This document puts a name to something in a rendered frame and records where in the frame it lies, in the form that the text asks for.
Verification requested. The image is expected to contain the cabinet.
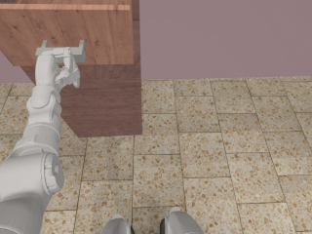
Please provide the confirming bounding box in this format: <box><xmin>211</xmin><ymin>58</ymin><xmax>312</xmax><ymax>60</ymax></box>
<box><xmin>0</xmin><ymin>0</ymin><xmax>142</xmax><ymax>138</ymax></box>

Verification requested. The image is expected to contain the robot left thigh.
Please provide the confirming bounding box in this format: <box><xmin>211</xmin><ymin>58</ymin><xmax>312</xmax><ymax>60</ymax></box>
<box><xmin>100</xmin><ymin>217</ymin><xmax>132</xmax><ymax>234</ymax></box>

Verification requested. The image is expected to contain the drawer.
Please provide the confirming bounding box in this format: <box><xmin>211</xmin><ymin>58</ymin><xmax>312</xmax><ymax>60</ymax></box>
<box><xmin>0</xmin><ymin>0</ymin><xmax>134</xmax><ymax>66</ymax></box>

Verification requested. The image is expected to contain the handle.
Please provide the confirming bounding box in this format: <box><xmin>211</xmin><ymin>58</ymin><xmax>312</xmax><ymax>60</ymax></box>
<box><xmin>35</xmin><ymin>40</ymin><xmax>86</xmax><ymax>62</ymax></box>

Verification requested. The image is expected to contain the robot right shin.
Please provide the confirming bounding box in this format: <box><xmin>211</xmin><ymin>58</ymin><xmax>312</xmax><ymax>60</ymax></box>
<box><xmin>165</xmin><ymin>207</ymin><xmax>180</xmax><ymax>234</ymax></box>

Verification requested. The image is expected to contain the robot left forearm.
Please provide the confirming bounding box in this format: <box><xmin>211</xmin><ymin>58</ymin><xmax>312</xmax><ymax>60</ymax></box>
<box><xmin>0</xmin><ymin>85</ymin><xmax>62</xmax><ymax>199</ymax></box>

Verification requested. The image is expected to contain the robot left upper arm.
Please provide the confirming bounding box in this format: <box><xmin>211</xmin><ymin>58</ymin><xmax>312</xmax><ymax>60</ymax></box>
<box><xmin>0</xmin><ymin>151</ymin><xmax>64</xmax><ymax>234</ymax></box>

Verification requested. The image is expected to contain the robot left hand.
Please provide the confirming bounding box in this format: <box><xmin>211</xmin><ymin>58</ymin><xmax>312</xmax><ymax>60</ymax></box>
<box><xmin>35</xmin><ymin>47</ymin><xmax>81</xmax><ymax>93</ymax></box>

